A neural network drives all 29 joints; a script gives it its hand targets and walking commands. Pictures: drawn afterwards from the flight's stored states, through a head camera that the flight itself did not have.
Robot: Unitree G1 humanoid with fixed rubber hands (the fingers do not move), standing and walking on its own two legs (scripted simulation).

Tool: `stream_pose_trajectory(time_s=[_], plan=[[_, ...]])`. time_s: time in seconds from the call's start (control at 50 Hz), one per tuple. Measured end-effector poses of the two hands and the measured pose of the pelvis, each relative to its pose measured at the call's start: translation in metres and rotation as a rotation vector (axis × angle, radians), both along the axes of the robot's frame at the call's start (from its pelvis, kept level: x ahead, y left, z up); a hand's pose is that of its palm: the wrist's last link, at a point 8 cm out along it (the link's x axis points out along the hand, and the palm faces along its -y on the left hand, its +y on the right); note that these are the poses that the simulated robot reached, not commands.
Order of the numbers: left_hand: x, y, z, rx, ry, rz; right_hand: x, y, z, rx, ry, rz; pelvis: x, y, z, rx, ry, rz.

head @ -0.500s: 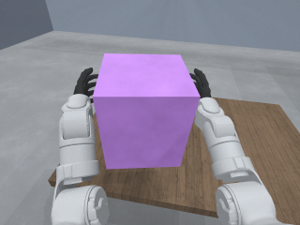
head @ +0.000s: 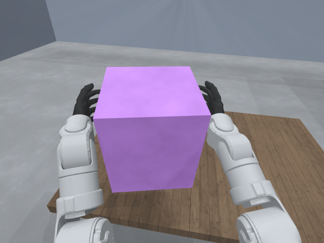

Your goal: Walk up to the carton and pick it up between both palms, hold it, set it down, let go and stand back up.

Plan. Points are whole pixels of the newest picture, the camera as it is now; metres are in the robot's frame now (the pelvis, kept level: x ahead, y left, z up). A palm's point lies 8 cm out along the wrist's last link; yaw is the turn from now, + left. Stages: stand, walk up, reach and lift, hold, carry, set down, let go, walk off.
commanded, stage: hold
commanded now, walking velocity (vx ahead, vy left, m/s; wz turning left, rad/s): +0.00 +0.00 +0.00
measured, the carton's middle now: (150, 129) +0.37 -0.01 +0.17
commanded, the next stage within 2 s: none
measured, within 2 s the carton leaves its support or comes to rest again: neither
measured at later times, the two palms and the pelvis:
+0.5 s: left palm (87, 116) +0.36 +0.14 +0.23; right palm (215, 115) +0.35 -0.16 +0.22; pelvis -0.02 +0.00 +0.00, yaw +0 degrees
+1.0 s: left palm (81, 117) +0.35 +0.15 +0.23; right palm (212, 113) +0.34 -0.15 +0.23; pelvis -0.02 +0.00 +0.00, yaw +1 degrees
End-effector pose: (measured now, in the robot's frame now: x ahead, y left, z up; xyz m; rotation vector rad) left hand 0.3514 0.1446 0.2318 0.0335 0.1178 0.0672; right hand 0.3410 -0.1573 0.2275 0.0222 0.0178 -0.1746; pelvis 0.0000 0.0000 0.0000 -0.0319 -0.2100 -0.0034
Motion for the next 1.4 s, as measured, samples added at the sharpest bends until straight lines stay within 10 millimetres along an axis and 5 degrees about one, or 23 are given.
stream_pose_trajectory(time_s=[0.36, 0.48, 0.62, 1.0, 1.4], plan=[[0.002, 0.003, 0.005, 0.035, 0.038, 0.009, 0.002, 0.004, 0.0, 0.017, 0.025, 0.002, -0.02, 0.01, 0.0, 0.014, 0.024, -0.015], [0.008, -0.005, -0.002, 0.034, 0.042, 0.008, 0.007, -0.005, -0.009, 0.018, 0.027, -0.001, -0.017, 0.006, 0.0, 0.012, 0.045, -0.007], [0.006, -0.013, 0.005, 0.022, -0.01, 0.002, 0.004, -0.012, 0.006, 0.004, -0.026, -0.004, -0.009, 0.0, 0.001, 0.004, 0.032, -0.005], [-0.001, 0.004, 0.002, 0.007, 0.028, 0.012, 0.003, 0.004, 0.001, 0.008, 0.02, 0.01, -0.016, -0.004, 0.0, 0.01, 0.019, 0.011], [0.004, -0.007, 0.009, 0.031, 0.015, 0.001, 0.003, -0.006, 0.002, 0.029, 0.001, 0.0, -0.013, 0.006, 0.001, 0.01, 0.029, -0.008]])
